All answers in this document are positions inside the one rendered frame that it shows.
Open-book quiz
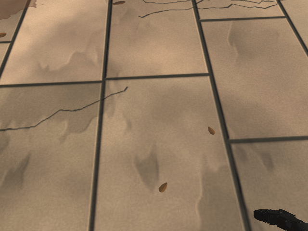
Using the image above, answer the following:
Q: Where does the robot right hand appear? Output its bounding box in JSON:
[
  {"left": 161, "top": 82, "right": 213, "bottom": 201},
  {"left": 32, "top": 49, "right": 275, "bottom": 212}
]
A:
[{"left": 253, "top": 209, "right": 308, "bottom": 231}]

